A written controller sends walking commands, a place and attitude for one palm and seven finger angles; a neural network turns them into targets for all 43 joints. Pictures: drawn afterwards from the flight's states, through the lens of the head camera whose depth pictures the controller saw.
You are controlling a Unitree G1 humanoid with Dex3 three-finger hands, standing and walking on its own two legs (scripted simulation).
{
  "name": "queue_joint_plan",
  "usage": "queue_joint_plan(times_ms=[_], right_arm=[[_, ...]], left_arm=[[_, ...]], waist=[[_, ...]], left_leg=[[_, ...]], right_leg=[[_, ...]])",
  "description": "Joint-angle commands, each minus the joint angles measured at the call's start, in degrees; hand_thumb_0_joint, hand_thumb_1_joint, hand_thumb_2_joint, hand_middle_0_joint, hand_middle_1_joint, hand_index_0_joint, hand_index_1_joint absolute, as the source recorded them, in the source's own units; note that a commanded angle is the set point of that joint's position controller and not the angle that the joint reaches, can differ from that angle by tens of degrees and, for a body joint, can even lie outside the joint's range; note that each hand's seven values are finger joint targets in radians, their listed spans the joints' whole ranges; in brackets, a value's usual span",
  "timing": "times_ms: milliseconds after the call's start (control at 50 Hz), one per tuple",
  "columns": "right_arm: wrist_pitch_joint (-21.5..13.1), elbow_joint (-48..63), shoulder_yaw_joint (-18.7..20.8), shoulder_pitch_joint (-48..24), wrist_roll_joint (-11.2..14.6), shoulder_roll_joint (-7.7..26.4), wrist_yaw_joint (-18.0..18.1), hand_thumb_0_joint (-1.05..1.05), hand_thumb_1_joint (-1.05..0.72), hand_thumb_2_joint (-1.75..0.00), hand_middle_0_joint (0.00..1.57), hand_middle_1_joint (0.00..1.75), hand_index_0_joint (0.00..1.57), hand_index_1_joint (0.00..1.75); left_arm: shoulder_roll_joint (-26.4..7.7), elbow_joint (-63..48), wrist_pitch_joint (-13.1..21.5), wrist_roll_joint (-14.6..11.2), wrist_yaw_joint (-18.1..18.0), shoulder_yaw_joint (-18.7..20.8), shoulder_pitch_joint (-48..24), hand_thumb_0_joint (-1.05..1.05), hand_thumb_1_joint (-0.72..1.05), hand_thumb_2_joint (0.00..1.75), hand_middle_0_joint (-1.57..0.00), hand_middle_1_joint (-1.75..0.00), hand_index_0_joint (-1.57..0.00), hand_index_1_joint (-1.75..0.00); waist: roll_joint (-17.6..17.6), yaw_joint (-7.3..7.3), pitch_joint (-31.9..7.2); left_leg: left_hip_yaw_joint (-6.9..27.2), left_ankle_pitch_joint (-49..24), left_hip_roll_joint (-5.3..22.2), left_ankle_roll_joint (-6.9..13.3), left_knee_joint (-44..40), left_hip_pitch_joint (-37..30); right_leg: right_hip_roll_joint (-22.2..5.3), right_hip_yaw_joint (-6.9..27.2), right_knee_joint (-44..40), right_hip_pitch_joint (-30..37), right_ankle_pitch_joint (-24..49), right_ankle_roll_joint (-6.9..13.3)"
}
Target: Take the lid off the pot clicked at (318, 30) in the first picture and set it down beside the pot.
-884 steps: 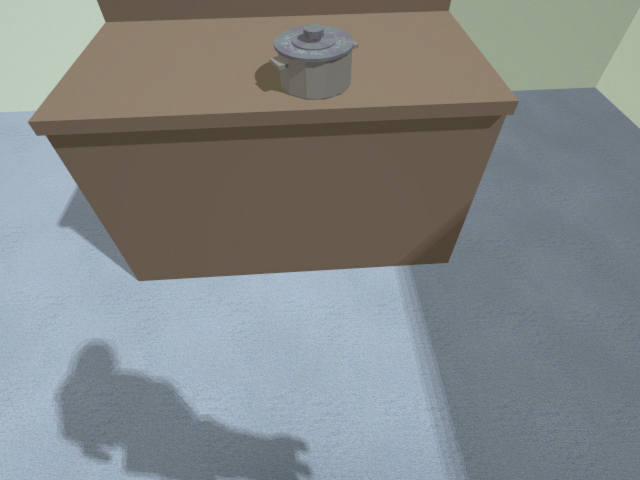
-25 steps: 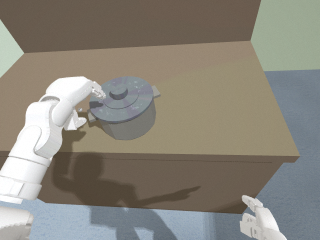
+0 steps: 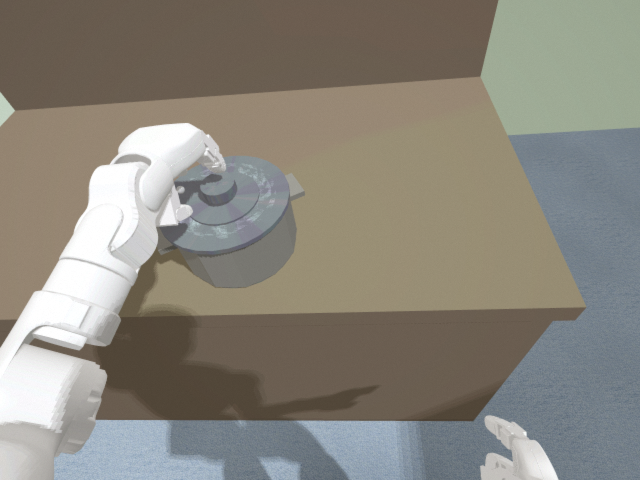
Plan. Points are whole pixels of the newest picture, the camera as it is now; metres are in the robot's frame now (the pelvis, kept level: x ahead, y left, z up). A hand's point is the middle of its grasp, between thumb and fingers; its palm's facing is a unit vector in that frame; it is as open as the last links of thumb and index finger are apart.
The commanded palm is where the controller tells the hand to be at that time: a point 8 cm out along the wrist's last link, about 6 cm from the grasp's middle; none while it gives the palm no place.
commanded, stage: move the open hand above the knob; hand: left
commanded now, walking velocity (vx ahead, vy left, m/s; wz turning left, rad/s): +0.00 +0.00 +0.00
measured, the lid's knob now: (219, 187) +0.50 +0.17 +0.09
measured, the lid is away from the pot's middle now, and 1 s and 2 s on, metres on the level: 0.00 0.00 0.00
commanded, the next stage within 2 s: lower the open fingers around the knob in 1.06 s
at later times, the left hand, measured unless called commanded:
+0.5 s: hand (215, 159) +0.48 +0.15 +0.16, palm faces -0.26 -0.03 -0.96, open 9.9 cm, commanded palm +0.45 +0.16 +0.22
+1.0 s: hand (201, 166) +0.47 +0.16 +0.16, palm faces -0.26 -0.02 -0.96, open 9.9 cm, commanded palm +0.46 +0.16 +0.22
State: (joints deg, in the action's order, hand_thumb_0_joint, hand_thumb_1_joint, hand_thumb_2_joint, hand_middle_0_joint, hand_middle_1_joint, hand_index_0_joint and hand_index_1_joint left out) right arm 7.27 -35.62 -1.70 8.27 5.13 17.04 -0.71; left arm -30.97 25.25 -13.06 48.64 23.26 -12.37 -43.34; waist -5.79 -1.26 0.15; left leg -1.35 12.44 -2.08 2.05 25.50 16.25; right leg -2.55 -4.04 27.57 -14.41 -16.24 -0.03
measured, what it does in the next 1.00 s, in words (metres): stands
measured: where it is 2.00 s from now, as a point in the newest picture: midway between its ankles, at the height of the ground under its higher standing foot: outside the picture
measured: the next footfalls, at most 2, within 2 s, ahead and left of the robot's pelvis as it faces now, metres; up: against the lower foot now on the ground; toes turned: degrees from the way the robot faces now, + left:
none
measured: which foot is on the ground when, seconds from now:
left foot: down 0.00-1.00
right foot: down 0.00-1.00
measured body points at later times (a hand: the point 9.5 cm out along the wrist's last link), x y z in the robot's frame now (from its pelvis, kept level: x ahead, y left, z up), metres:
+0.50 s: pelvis +0.01 +0.00 +0.00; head +0.04 -0.04 +0.45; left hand +0.48 +0.15 +0.21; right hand +0.12 -0.26 -0.14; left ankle +0.01 +0.10 -0.74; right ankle -0.02 -0.12 -0.74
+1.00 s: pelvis +0.01 +0.00 +0.00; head +0.04 -0.04 +0.45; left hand +0.47 +0.16 +0.21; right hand +0.15 -0.25 -0.13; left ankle +0.01 +0.10 -0.74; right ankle -0.02 -0.12 -0.74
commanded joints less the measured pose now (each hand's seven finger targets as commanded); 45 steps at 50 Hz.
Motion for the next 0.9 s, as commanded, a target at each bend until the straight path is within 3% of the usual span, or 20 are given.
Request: queue_joint_plan(times_ms=[0,100,140,160,220,240,280,320,340,440,500,520,580,640,680,740,760,800,840,880], right_arm=[[-2.49,7.66,2.48,-4.23,-0.15,6.69,0.52,0.0,-0.9,-0.9,0.2,0.3,0.2,0.3],[-2.16,7.55,2.64,-3.95,-0.13,6.4,0.18,0.0,-0.9,-0.9,0.2,0.3,0.2,0.3],[-1.93,6.73,2.43,-3.35,-0.05,6.31,0.36,0.0,-0.9,-0.9,0.2,0.3,0.2,0.3],[-1.8,6.47,2.32,-3.21,0.01,6.18,0.54,0.0,-0.9,-0.9,0.2,0.3,0.2,0.3],[-2.04,6.13,2.57,-2.35,-0.35,6.25,0.89,0.0,-0.9,-0.9,0.2,0.3,0.2,0.3],[-2.01,5.69,2.6,-1.86,-0.29,6.23,1.1,0.0,-0.9,-0.9,0.2,0.3,0.2,0.3],[-2.07,5.19,2.52,-1.28,-0.25,5.98,1.12,0.0,-0.9,-0.9,0.2,0.3,0.2,0.3],[-1.92,4.81,2.61,-0.48,-0.45,6.45,1.11,0.0,-0.9,-0.9,0.2,0.3,0.2,0.3],[-1.93,4.88,2.56,-0.61,-0.44,6.24,1.2,0.0,-0.9,-0.9,0.2,0.3,0.2,0.3],[-1.84,5.31,2.46,-0.05,-0.46,6.35,1.27,0.0,-0.9,-0.9,0.2,0.3,0.2,0.3],[-1.99,6.6,2.7,-0.86,-0.5,6.12,1.09,0.0,-0.9,-0.9,0.2,0.3,0.2,0.3],[-1.9,6.39,2.7,-0.62,-0.43,6.03,0.98,0.0,-0.9,-0.9,0.2,0.3,0.2,0.3],[-1.85,6.44,2.69,-0.39,-0.29,6.41,0.95,0.0,-0.9,-0.9,0.2,0.3,0.2,0.3],[-1.71,6.49,2.73,-0.81,-0.2,6.39,1.12,0.0,-0.9,-0.9,0.2,0.3,0.2,0.3],[-1.54,6.27,2.63,-1.13,0.04,6.17,1.19,0.0,-0.9,-0.9,0.2,0.3,0.2,0.3],[-1.88,6.52,2.81,-1.38,-0.15,6.25,1.39,0.0,-0.9,-0.9,0.2,0.3,0.2,0.3],[-2.0,6.55,2.74,-1.43,-0.12,5.86,1.35,0.0,-0.9,-0.9,0.2,0.3,0.2,0.3],[-1.88,5.79,2.81,-0.88,-0.14,6.2,1.31,0.0,-0.9,-0.9,0.2,0.3,0.2,0.3],[-1.38,4.96,2.31,-0.88,0.12,6.51,1.65,0.0,-0.9,-0.9,0.2,0.3,0.2,0.3],[-1.74,5.73,2.48,-1.64,-0.07,5.8,1.66,0.0,-0.9,-0.9,0.2,0.3,0.2,0.3]], left_arm=[[-15.85,-6.65,0.17,0.67,-3.06,8.95,-27.92,0.0,-0.29,1.47,-0.85,-0.08,-0.85,-0.08],[-11.65,-5.88,-0.32,0.79,-3.11,5.39,-31.24,0.0,-0.29,1.47,-0.85,-0.08,-0.85,-0.08],[-12.59,-2.3,-0.87,1.96,-3.33,5.71,-33.32,0.0,-0.29,1.47,-0.85,-0.08,-0.85,-0.08],[-11.16,-1.45,-1.0,2.08,-3.32,4.09,-35.49,0.0,-0.29,1.47,-0.85,-0.08,-0.85,-0.08],[-12.4,-1.82,-0.66,2.41,-3.6,4.87,-39.52,0.0,-0.29,1.47,-0.85,-0.08,-0.85,-0.08],[-12.37,0.37,-0.68,2.58,-3.74,5.06,-39.99,0.0,-0.29,1.47,-0.85,-0.08,-0.85,-0.08],[-9.25,4.25,-0.94,2.66,-3.68,2.77,-40.21,0.0,-0.29,1.47,-0.85,-0.08,-0.85,-0.08],[-11.77,4.04,-0.51,2.79,-3.86,4.6,-42.51,0.0,-0.29,1.47,-0.85,-0.08,-0.85,-0.08],[-10.68,4.96,-0.41,3.06,-3.91,3.63,-43.62,0.0,-0.29,1.47,-0.85,-0.08,-0.85,-0.08],[-12.87,9.29,0.14,3.37,-3.93,6.25,-38.9,0.0,-0.29,1.47,-0.85,-0.08,-0.85,-0.08],[-12.79,3.22,0.91,3.24,-4.07,6.15,-40.15,0.0,-0.29,1.47,-0.85,-0.08,-0.85,-0.08],[-11.54,4.55,0.57,3.37,-4.01,5.14,-38.98,0.0,-0.29,1.47,-0.85,-0.08,-0.85,-0.08],[-14.62,4.36,0.22,3.1,-4.2,7.84,-37.19,0.0,-0.29,1.47,-0.85,-0.08,-0.85,-0.08],[-14.89,2.79,-0.01,3.32,-4.12,7.6,-37.63,0.0,-0.29,1.47,-0.85,-0.08,-0.85,-0.08],[-11.42,3.38,-0.63,2.91,-3.75,4.43,-38.47,0.0,-0.29,1.47,-0.85,-0.08,-0.85,-0.08],[-13.41,-1.8,0.12,2.75,-3.53,5.47,-41.69,0.0,-0.29,1.47,-0.85,-0.08,-0.85,-0.08],[-11.8,-1.46,0.11,2.92,-3.49,4.22,-41.07,0.0,-0.29,1.47,-0.85,-0.08,-0.85,-0.08],[-10.54,2.16,-0.23,2.35,-3.36,3.86,-38.59,0.0,-0.29,1.47,-0.85,-0.08,-0.85,-0.08],[-12.74,7.43,-0.55,2.81,-3.43,5.23,-38.1,0.0,-0.29,1.47,-0.85,-0.08,-0.85,-0.08],[-9.74,0.54,0.12,2.57,-3.21,2.19,-43.94,0.0,-0.29,1.47,-0.85,-0.08,-0.85,-0.08]], waist=[[5.88,-0.36,-22.33],[4.97,-0.93,-22.86],[6.34,-1.1,-22.3],[6.54,-1.51,-21.81],[5.66,-1.73,-25.53],[6.62,-1.88,-24.84],[6.62,-2.28,-23.65],[6.29,-2.18,-25.25],[6.3,-2.4,-25.09],[9.17,-1.47,-25.06],[6.66,-1.12,-27.13],[6.5,-1.41,-26.04],[7.02,-0.73,-26.09],[7.72,-1.16,-25.58],[8.23,-1.73,-23.8],[5.45,-1.81,-27.22],[4.7,-1.97,-27.08],[5.63,-2.3,-24.43],[8.58,-2.16,-21.64],[5.71,-2.4,-24.97]], left_leg=[[3.49,-21.18,-0.31,1.9,0.76,-12.0],[3.53,-21.92,-0.34,1.86,1.02,-12.6],[3.15,-19.24,-0.26,1.81,0.59,-11.61],[3.12,-18.08,-0.38,1.78,0.32,-11.29],[3.01,-18.64,-0.5,2.04,0.8,-12.7],[2.93,-18.86,-0.41,2.11,0.86,-12.3],[3.04,-19.01,-0.49,2.05,0.97,-11.97],[2.67,-19.18,-0.45,2.08,0.91,-11.79],[2.85,-19.33,-0.44,2.08,0.89,-11.74],[1.98,-19.67,-0.37,2.4,0.92,-9.59],[2.3,-23.56,-0.22,2.62,1.3,-10.92],[2.35,-24.15,-0.05,2.55,1.32,-11.52],[2.12,-22.57,0.03,2.56,1.01,-11.05],[1.87,-22.82,0.03,2.74,1.23,-10.9],[1.85,-20.02,-0.11,2.62,0.76,-10.37],[2.47,-21.94,-0.19,2.85,1.06,-13.53],[2.86,-23.54,-0.09,2.78,1.25,-14.48],[2.81,-22.73,-0.1,2.67,1.57,-13.18],[2.08,-17.18,-0.2,2.39,0.47,-9.91],[2.33,-17.97,-0.42,2.52,0.54,-12.67]], right_leg=[[2.12,1.06,-1.66,4.16,22.7,1.68],[2.16,0.87,-1.47,2.85,22.58,1.74],[2.35,0.81,-1.49,2.38,21.24,1.58],[2.33,0.76,-1.58,1.81,20.55,1.58],[2.21,1.35,-1.49,2.85,21.64,1.58],[2.28,1.24,-1.37,2.72,22.12,1.61],[2.39,0.96,-1.34,1.1,21.65,1.61],[2.21,1.37,-1.41,2.54,23.08,1.57],[2.25,1.2,-1.21,2.14,22.93,1.64],[1.98,1.78,-1.33,4.69,25.55,1.29],[1.72,2.08,-1.14,5.79,27.74,1.51],[1.95,1.88,-1.11,4.37,27.05,1.37],[1.98,1.9,-1.35,5.27,26.52,1.3],[1.95,2.03,-1.54,5.5,27.73,1.16],[2.02,1.65,-1.89,3.93,25.72,1.12],[1.99,2.05,-1.84,4.16,25.58,1.34],[2.1,1.89,-1.74,3.01,25.01,1.39],[2.2,1.6,-2.26,1.79,24.5,1.53],[2.21,1.39,-2.39,2.06,22.37,1.32],[1.99,1.48,-2.37,2.12,22.68,1.47]])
